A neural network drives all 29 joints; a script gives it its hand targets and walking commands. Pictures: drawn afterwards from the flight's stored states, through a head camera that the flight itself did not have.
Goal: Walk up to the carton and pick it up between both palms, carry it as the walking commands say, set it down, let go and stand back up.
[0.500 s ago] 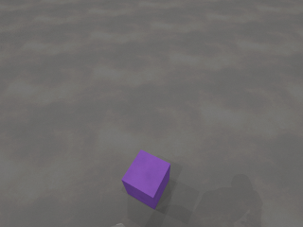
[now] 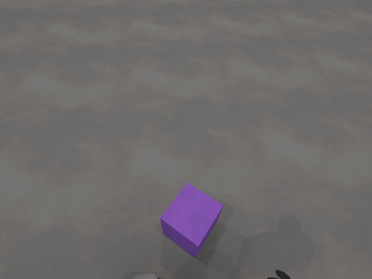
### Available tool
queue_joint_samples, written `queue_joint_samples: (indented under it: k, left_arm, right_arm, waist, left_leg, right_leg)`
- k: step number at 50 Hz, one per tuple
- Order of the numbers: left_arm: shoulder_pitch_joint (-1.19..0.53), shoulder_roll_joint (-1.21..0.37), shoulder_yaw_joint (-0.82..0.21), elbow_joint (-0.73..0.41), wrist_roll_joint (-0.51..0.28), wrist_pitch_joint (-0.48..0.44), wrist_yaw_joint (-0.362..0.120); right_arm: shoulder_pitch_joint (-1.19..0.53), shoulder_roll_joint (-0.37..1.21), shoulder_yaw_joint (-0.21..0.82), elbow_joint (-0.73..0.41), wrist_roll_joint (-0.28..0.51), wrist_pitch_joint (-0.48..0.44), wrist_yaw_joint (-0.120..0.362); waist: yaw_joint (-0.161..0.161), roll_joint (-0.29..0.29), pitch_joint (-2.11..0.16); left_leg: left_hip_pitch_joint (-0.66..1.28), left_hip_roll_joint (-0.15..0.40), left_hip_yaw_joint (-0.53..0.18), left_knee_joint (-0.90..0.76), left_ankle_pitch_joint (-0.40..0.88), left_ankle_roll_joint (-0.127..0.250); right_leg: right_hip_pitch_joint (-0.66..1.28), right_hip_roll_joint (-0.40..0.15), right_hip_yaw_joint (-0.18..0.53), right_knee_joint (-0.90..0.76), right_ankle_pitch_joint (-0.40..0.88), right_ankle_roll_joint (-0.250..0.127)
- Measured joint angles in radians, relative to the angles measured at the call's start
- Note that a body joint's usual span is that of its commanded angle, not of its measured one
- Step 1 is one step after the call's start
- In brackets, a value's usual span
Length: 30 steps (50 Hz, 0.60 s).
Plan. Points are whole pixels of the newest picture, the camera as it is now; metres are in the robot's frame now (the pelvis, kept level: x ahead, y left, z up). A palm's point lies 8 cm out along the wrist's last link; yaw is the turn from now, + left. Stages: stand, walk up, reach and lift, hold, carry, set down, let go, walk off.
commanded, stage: walk up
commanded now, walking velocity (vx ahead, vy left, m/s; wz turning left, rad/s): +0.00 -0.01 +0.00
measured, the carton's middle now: (191, 220) +0.44 -0.01 -0.65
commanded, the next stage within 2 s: none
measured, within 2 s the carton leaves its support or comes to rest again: neither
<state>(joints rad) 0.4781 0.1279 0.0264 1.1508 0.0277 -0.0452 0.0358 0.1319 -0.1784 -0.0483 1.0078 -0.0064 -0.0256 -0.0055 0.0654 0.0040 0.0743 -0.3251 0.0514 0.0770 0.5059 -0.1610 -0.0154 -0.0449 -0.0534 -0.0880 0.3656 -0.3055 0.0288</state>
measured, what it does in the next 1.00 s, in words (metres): steps on the spot: left foot, then right foot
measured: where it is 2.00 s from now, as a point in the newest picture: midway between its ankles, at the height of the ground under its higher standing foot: outside the picture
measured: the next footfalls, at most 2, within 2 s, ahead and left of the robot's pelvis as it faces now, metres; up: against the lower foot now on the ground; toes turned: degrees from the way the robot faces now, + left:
left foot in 0.02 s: +0.10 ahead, +0.13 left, +0.00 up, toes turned +6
right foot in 0.56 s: -0.01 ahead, -0.13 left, +0.00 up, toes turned -6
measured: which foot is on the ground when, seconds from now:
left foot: up 0.00-0.00, down 0.02-0.54, up 0.56-0.86, down 0.88-1.00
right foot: down 0.00-0.04, up 0.06-0.54, down 0.56-1.00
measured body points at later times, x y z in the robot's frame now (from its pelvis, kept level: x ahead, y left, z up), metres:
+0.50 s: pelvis -0.02 +0.00 +0.00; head +0.00 +0.00 +0.45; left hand +0.04 +0.25 -0.15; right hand -0.05 -0.25 -0.15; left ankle +0.06 +0.12 -0.74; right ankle -0.04 -0.12 -0.72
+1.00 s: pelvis -0.01 -0.04 +0.00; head +0.00 -0.04 +0.45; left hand -0.02 +0.17 -0.16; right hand -0.02 -0.25 -0.16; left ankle -0.04 +0.08 -0.74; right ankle -0.05 -0.12 -0.74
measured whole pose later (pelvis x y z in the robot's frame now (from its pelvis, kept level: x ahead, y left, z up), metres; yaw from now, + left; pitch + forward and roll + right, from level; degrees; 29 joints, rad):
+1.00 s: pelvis -0.01 -0.04 +0.00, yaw -1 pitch +0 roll +0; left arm 0.34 0.11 0.01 1.10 0.01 -0.03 0.03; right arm 0.30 -0.13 -0.01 1.13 -0.01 0.00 -0.03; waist 0.01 0.01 0.02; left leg -0.13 0.03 0.05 0.44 -0.31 -0.01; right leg -0.11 0.02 -0.10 0.42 -0.30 -0.05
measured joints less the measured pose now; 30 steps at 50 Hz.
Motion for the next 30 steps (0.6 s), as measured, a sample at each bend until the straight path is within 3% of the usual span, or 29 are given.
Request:
queue_joint_samples:
  k: [1,3,6,9,13,17,21,24,26,28,30]
  left_arm:
    - [0.006,-0.002,-0.006,0.003,-0.007,0.006,0.0]
    - [-0.004,0.01,-0.013,0.004,-0.017,0.025,0.001]
    - [-0.046,0.021,-0.001,-0.018,-0.009,0.066,0.002]
    - [-0.108,0.05,0.015,-0.041,0.012,0.09,-0.008]
    - [-0.179,0.101,0.034,-0.076,0.016,0.1,-0.027]
    - [-0.215,0.119,0.038,-0.107,0.013,0.11,-0.04]
    - [-0.235,0.102,0.031,-0.134,0.003,0.12,-0.041]
    - [-0.246,0.09,0.029,-0.149,-0.006,0.116,-0.036]
    - [-0.239,0.086,0.028,-0.157,-0.014,0.101,-0.032]
    - [-0.217,0.086,0.03,-0.161,-0.013,0.081,-0.025]
    - [-0.198,0.061,0.022,-0.146,-0.012,0.074,-0.019]
  right_arm:
    - [-0.008,0.001,0.004,-0.003,0.0,-0.005,-0.005]
    - [-0.018,0.026,0.015,0.001,0.002,-0.008,-0.016]
    - [-0.015,0.048,0.034,-0.013,-0.01,0.007,-0.032]
    - [0.016,0.049,0.037,-0.023,-0.018,0.018,-0.048]
    - [0.083,0.022,0.026,0.006,-0.022,0.03,-0.047]
    - [0.154,-0.004,0.01,0.041,-0.029,0.034,-0.039]
    - [0.185,-0.014,0.001,0.05,-0.033,0.036,-0.036]
    - [0.192,-0.015,0.0,0.049,-0.033,0.045,-0.035]
    - [0.195,-0.016,-0.005,0.046,-0.027,0.055,-0.033]
    - [0.199,-0.014,-0.008,0.042,-0.018,0.062,-0.03]
    - [0.194,-0.021,-0.008,0.048,-0.019,0.072,-0.029]
  waist:
    - [-0.001,0.008,0.007]
    - [-0.001,-0.023,0.018]
    - [-0.019,-0.021,0.018]
    - [-0.053,-0.019,0.018]
    - [-0.084,-0.029,-0.002]
    - [-0.1,-0.024,-0.036]
    - [-0.113,-0.002,-0.051]
    - [-0.128,0.018,-0.054]
    - [-0.128,0.024,-0.06]
    - [-0.111,0.003,-0.076]
    - [-0.105,0.023,-0.077]
  left_leg:
    - [0.015,0.006,0.003,-0.028,0.067,0.007]
    - [0.018,-0.015,0.024,-0.001,0.007,0.031]
    - [0.019,0.001,0.031,0.003,-0.029,0.054]
    - [0.036,0.02,0.024,-0.043,0.003,0.054]
    - [0.049,0.033,0.012,-0.086,0.033,0.05]
    - [0.048,0.042,0.003,-0.103,0.046,0.042]
    - [0.028,0.047,0.007,-0.11,0.059,0.033]
    - [0.0,0.05,-0.001,-0.11,0.074,0.022]
    - [-0.021,0.048,-0.001,-0.099,0.078,0.009]
    - [-0.062,0.034,0.015,-0.035,0.011,-0.007]
    - [-0.094,0.026,-0.015,0.07,-0.141,-0.007]
  right_leg:
    - [-0.012,0.002,0.002,0.047,-0.029,0.011]
    - [-0.048,-0.023,0.025,0.141,-0.107,0.02]
    - [-0.161,0.002,0.029,0.379,-0.207,0.029]
    - [-0.268,0.015,0.022,0.567,-0.17,0.032]
    - [-0.354,0.008,0.042,0.659,-0.062,0.029]
    - [-0.364,0.006,0.044,0.607,-0.005,0.028]
    - [-0.329,0.019,0.025,0.469,-0.046,0.026]
    - [-0.278,0.041,0.002,0.354,-0.081,0.012]
    - [-0.211,0.052,-0.012,0.221,-0.04,-0.009]
    - [-0.153,0.041,0.006,0.085,-0.029,-0.044]
    - [-0.143,0.049,0.001,0.065,0.008,-0.063]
